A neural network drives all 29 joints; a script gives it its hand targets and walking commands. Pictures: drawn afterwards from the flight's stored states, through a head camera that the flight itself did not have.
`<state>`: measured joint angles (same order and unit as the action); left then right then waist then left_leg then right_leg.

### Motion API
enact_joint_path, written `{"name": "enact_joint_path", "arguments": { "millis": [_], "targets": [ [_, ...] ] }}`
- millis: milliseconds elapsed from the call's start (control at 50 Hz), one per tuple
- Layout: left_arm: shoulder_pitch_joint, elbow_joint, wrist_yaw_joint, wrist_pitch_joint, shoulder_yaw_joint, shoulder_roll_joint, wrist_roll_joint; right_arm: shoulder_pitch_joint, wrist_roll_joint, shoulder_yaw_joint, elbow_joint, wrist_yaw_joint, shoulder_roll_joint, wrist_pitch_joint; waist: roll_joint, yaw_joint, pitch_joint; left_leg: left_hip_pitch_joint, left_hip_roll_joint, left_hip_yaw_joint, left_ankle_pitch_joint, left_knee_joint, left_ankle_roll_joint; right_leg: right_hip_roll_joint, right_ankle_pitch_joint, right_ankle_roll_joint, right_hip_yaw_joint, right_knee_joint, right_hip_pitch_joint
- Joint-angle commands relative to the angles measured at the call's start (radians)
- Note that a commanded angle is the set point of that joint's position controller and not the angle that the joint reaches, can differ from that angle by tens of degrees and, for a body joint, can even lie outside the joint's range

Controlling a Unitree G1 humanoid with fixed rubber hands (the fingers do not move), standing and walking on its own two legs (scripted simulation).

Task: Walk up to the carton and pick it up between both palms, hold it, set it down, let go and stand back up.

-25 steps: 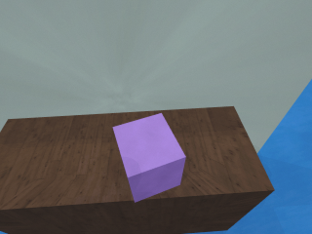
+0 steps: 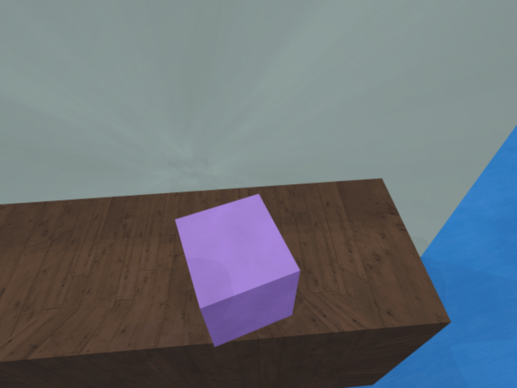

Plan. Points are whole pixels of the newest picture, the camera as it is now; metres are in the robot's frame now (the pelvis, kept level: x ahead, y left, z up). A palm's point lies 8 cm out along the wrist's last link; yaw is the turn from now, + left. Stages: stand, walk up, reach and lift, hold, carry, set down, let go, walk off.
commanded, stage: walk up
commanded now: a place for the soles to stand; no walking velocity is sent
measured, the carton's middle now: (236, 270) +0.36 +0.05 -0.08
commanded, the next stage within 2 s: stand in 0.50 s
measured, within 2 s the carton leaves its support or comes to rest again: neither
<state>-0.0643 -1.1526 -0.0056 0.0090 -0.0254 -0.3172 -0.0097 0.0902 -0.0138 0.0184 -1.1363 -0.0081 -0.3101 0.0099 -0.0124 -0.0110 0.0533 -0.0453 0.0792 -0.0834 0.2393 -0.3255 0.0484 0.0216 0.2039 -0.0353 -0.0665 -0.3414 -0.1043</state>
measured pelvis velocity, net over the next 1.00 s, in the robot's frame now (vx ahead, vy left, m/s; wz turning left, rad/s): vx -0.04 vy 0.00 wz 0.01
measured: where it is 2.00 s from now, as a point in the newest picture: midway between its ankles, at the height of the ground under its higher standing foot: outside the picture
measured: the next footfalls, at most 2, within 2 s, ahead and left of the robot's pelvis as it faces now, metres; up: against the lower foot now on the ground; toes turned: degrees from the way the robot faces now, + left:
none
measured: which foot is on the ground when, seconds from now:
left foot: down 0.00-1.00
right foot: down 0.00-1.00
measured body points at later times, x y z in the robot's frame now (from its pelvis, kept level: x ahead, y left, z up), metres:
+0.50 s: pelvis +0.01 -0.01 +0.00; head +0.02 -0.01 +0.45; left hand +0.10 +0.28 -0.13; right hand +0.09 -0.29 -0.14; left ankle -0.04 +0.14 -0.75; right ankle -0.01 -0.09 -0.75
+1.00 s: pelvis -0.04 +0.00 -0.02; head +0.02 +0.02 +0.42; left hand +0.15 +0.25 -0.12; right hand +0.14 -0.26 -0.13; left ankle -0.04 +0.14 -0.75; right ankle -0.01 -0.09 -0.75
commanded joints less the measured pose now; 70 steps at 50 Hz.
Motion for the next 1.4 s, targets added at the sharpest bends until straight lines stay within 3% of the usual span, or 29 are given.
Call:
{"name": "enact_joint_path", "arguments": {
  "millis": [0,180,260,440,680,700,740,760,800,820,900,1000,1140,1260,1380],
  "targets": [
    [0.058,0.075,0.015,0.023,-0.045,-0.24,0.0,-0.046,0.001,0.041,0.071,-0.014,-0.234,0.023,-0.001,0.003,-0.096,-0.016,0.08,0.062,-0.257,0.039,-0.057,-0.152,-0.329,0.005,0.141,0.044,0.057],
    [0.044,0.086,0.018,0.021,-0.049,-0.24,0.002,-0.044,-0.002,0.043,0.082,-0.016,-0.235,0.019,0.004,0.008,-0.103,-0.012,0.08,0.054,-0.273,0.024,-0.06,-0.151,-0.382,-0.003,0.145,0.033,0.077],
    [0.04,0.089,0.023,0.021,-0.048,-0.242,0.005,-0.047,0.002,0.044,0.089,-0.016,-0.231,0.015,-0.004,0.005,-0.109,0.003,0.084,0.051,-0.344,0.01,-0.058,-0.151,-0.479,0.004,0.144,0.024,0.082],
    [0.044,0.092,0.024,0.02,-0.05,-0.239,0.002,-0.052,0.0,0.047,0.093,-0.014,-0.224,0.008,0.002,0.005,-0.1,0.003,0.077,0.049,-0.279,0.017,-0.061,-0.149,-0.402,0.001,0.155,0.036,0.067],
    [0.029,0.095,0.024,0.021,-0.051,-0.239,0.001,-0.043,0.001,0.048,0.099,-0.012,-0.221,0.01,0.013,0.007,-0.106,0.02,0.073,0.046,-0.27,0.011,-0.063,-0.145,-0.4,0.001,0.159,0.042,0.064],
    [0.38,0.407,0.024,-0.159,-0.106,-0.211,-0.048,-0.393,-0.072,0.049,0.225,-0.006,-0.064,0.155,0.139,-0.011,0.045,-0.169,-0.063,-0.009,-0.157,-0.167,-0.029,-0.075,-0.295,0.066,0.045,-0.108,-0.145],
    [0.286,0.514,0.017,-0.337,-0.131,-0.188,-0.067,-0.257,-0.061,0.053,0.211,0.038,-0.123,0.138,0.094,-0.003,-0.053,-0.119,-0.058,0.03,-0.17,-0.248,-0.035,-0.057,-0.349,0.053,0.046,-0.196,-0.143],
    [0.23,0.58,0.006,-0.385,-0.139,-0.18,-0.081,-0.205,-0.039,0.057,0.237,0.043,-0.142,0.135,0.088,-0.001,-0.141,-0.11,-0.059,0.028,-0.206,-0.285,-0.03,-0.048,-0.423,0.046,0.04,-0.226,-0.106],
    [0.13,0.708,-0.004,-0.439,-0.12,-0.136,-0.096,-0.119,0.002,0.076,0.259,0.044,-0.192,0.137,0.009,-0.023,-0.289,-0.041,-0.063,0.034,-0.335,-0.336,-0.002,-0.039,-0.579,0.034,0.034,-0.251,-0.047],
    [0.08,0.756,-0.002,-0.452,-0.116,-0.119,-0.105,-0.089,0.018,0.079,0.268,0.044,-0.211,0.141,-0.017,-0.021,-0.337,-0.001,-0.065,0.043,-0.387,-0.347,0.008,-0.03,-0.593,0.026,0.029,-0.249,-0.042],
    [-0.054,0.839,0.012,-0.468,-0.112,-0.073,-0.116,-0.022,0.042,0.09,0.298,0.047,-0.24,0.158,-0.043,-0.006,-0.326,0.036,-0.057,0.043,-0.459,-0.335,0.016,-0.008,-0.484,0.018,-0.004,-0.225,-0.095],
    [-0.057,0.888,0.042,-0.46,-0.144,-0.05,-0.108,-0.051,0.037,0.079,0.382,0.072,-0.205,0.134,-0.024,0.025,-0.175,-0.08,-0.056,0.017,-0.23,-0.234,-0.013,-0.026,-0.244,0.016,0.02,-0.15,-0.101],
    [0.035,0.985,0.093,-0.42,-0.089,-0.027,-0.058,-0.059,0.015,0.106,0.512,0.111,-0.158,0.081,-0.002,-0.001,-0.067,-0.182,-0.053,0.01,0.06,-0.14,-0.032,-0.057,0.06,-0.004,0.076,-0.076,-0.112],
    [0.037,1.016,0.124,-0.365,-0.022,0.008,0.001,-0.044,0.01,0.132,0.623,0.137,-0.139,0.07,0.034,-0.002,-0.083,-0.198,-0.047,0.009,0.127,-0.112,-0.038,-0.064,0.183,-0.012,0.097,-0.044,-0.103],
    [0.017,0.987,0.143,-0.313,0.004,0.037,0.027,-0.053,0.019,0.132,0.665,0.157,-0.144,0.073,0.074,0.026,-0.079,-0.216,-0.039,0.01,0.155,-0.082,-0.041,-0.054,0.222,-0.018,0.091,-0.034,-0.094]
  ]
}}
